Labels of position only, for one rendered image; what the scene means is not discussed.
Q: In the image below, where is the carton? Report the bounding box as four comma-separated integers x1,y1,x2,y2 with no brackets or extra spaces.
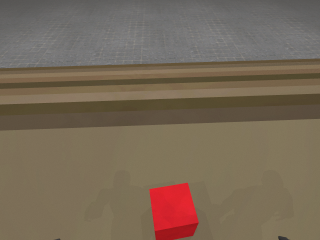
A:
149,182,199,240

